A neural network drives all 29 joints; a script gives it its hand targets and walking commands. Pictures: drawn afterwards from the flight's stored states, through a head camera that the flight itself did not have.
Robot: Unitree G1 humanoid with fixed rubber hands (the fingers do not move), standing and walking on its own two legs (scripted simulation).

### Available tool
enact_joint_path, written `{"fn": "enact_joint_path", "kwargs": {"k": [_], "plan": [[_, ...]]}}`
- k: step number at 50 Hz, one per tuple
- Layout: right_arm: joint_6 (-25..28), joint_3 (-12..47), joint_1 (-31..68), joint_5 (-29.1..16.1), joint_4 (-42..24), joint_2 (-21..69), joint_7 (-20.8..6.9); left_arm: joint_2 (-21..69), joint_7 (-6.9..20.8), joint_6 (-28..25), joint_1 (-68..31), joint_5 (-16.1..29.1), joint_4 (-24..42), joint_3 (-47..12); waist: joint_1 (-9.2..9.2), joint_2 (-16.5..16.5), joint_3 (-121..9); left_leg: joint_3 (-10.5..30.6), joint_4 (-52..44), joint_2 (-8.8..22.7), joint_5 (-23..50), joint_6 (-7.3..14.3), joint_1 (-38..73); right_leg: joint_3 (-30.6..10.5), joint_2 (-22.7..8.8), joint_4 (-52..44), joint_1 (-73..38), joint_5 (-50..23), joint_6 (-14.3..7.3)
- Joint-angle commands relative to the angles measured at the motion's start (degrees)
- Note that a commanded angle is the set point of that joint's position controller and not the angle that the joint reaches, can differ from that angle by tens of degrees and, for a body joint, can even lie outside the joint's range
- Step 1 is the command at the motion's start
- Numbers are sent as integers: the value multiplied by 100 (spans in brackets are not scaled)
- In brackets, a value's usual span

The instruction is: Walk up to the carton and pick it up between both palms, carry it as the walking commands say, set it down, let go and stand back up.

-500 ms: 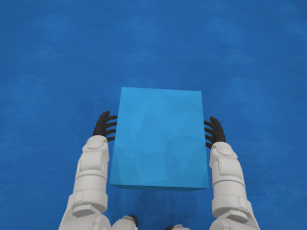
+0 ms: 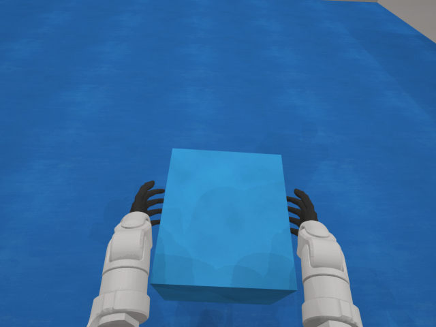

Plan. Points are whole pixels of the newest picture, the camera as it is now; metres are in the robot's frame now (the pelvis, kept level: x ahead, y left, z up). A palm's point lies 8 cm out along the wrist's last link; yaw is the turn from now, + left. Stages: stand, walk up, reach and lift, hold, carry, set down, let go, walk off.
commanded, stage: reach and lift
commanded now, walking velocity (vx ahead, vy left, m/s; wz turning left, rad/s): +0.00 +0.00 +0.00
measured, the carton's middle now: (222, 228) +0.32 +0.01 -0.05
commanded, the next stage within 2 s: hold in 1.26 s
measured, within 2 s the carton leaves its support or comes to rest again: neither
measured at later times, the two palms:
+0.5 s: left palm (139, 216) +0.28 +0.17 +0.05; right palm (313, 225) +0.29 -0.15 +0.05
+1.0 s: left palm (141, 215) +0.28 +0.16 +0.05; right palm (316, 229) +0.28 -0.16 +0.05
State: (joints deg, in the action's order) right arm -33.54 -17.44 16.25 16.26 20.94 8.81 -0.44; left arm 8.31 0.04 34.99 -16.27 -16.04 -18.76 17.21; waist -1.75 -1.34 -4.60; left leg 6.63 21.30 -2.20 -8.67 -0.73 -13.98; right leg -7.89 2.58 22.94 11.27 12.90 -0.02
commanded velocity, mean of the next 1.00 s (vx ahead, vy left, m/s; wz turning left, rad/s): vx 0.00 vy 0.00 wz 0.00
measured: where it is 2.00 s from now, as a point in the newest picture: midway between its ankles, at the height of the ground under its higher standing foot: outside the picture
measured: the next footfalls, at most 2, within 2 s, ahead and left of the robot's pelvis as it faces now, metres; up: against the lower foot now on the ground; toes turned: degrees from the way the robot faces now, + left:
none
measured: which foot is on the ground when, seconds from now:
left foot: down 0.00-1.00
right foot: down 0.00-1.00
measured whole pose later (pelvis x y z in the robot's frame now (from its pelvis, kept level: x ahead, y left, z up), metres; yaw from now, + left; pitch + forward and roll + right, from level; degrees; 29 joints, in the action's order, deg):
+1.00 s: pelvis +0.00 +0.00 +0.00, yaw +0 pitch -5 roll +0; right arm -42.2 -15.3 14.7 17.2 14.6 8.6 -0.9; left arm 8.7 0.7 42.8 -15.1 -17.6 -13.2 14.6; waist 0.0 -1.2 -1.4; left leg 6.6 17.5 -2.3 -7.5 -0.3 -4.8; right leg -7.0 1.8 18.4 1.7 11.5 0.1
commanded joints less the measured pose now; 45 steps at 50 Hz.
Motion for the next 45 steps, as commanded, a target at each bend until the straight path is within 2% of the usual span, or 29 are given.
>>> {"fn": "enact_joint_path", "kwargs": {"k": [1, 10, 15, 28, 45], "plan": [[46, 3495, 3220, -1494, -229, 5306, -1673, 5284, 1744, 0, -3028, 1555, 135, -3512, -2, 88, -1584, -383, -103, -298, 1120, -15, 1702, 418, 245, -516, 9, -1044, -10], [-382, 3643, 3112, -1636, -651, 5328, -1620, 5233, 1765, 437, -2925, 1593, 603, -3611, 7, 64, -1198, -382, -391, -331, 1088, -17, 1960, 421, 207, -796, -441, -1158, 37], [-556, 3458, 3022, -1560, -608, 5160, -1598, 5103, 1756, 611, -2850, 1524, 610, -3437, 45, 72, -859, -383, -484, -349, 916, -25, 1890, 423, 207, -889, -535, -1015, 35], [-563, 3451, 3119, -1579, -878, 5015, -1575, 5222, 1679, 588, -2914, 1549, 689, -3545, 199, 126, -1121, -330, -404, -355, 1192, -66, 1870, 437, 257, -783, -734, -1279, 28], [-571, 3412, 3151, -1570, -879, 4977, -1656, 5274, 1680, 572, -2887, 1535, 602, -3485, 181, 112, -1093, -333, -444, -334, 950, -43, 1892, 459, 273, -789, -570, -947, 6]]}}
